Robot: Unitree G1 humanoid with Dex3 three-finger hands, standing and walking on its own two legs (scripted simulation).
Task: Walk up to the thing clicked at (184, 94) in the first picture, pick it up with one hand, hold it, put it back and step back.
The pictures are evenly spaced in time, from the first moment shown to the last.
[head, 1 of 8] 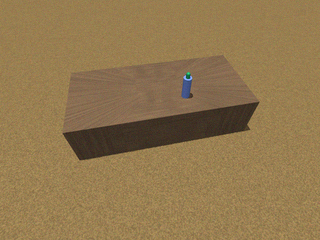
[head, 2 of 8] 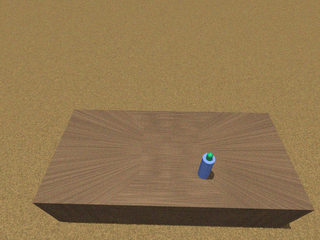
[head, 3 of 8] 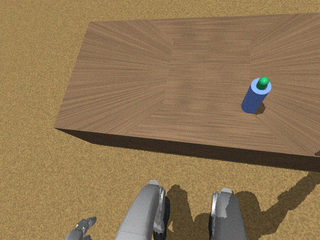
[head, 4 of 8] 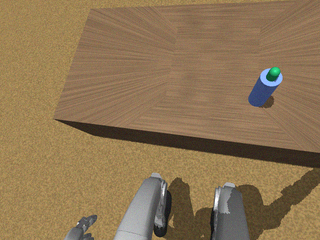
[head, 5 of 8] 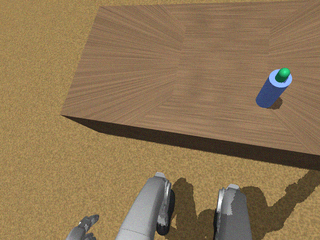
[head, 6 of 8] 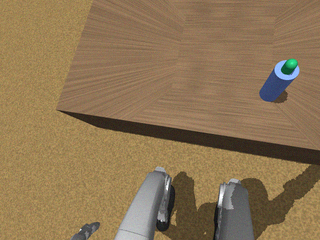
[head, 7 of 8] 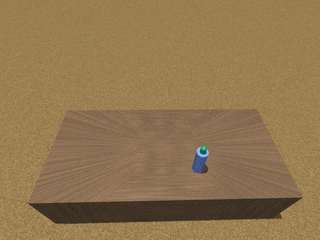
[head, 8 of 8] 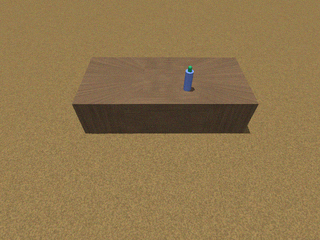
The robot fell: no
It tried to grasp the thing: no
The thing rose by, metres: 0.00
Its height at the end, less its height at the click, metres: +0.00
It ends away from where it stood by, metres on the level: 0.00
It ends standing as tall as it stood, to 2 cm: yes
